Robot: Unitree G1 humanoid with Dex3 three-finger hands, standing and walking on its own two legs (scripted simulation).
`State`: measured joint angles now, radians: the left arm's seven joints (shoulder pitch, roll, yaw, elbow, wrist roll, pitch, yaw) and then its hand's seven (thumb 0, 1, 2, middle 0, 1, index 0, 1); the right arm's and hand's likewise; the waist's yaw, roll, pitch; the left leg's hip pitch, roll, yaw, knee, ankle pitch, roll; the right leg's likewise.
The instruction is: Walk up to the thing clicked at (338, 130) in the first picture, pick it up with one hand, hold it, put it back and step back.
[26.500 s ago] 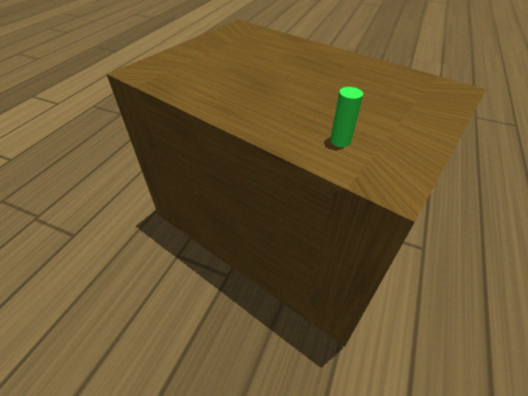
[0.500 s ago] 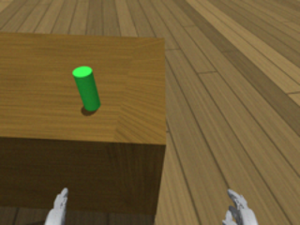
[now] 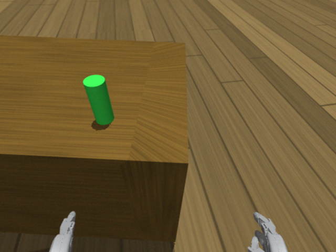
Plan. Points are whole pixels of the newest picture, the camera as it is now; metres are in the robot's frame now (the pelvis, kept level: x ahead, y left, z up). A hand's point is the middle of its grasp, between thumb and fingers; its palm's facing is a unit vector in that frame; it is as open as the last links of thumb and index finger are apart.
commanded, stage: home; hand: left
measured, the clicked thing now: (100, 101) +0.51 +0.20 +0.10
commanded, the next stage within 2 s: stand in 0.36 s
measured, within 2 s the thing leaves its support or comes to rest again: neither
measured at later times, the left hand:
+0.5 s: hand out of the picture +0.11 +0.24 -0.11, palm faces -0.04 -0.93 -0.36, open 17.6 cm
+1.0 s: hand out of the picture +0.05 +0.25 -0.10, palm faces -0.03 -0.94 -0.35, open 8.2 cm
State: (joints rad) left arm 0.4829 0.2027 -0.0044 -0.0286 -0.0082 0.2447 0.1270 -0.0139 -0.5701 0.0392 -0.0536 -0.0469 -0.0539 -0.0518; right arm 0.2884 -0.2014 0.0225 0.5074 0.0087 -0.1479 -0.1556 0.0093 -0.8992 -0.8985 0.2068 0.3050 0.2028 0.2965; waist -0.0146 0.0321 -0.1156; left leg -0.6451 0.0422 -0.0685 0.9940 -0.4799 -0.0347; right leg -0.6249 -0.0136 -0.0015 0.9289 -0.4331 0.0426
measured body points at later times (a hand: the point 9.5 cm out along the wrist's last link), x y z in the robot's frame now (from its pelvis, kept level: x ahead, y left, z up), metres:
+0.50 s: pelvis +0.00 +0.00 +0.02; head +0.00 +0.01 +0.47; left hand +0.11 +0.29 -0.09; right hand +0.10 -0.30 -0.08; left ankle +0.01 +0.14 -0.68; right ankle +0.02 -0.15 -0.68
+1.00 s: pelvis -0.01 +0.00 +0.05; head -0.02 +0.00 +0.50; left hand +0.06 +0.30 -0.08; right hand +0.05 -0.29 -0.08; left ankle +0.01 +0.14 -0.68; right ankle +0.02 -0.15 -0.68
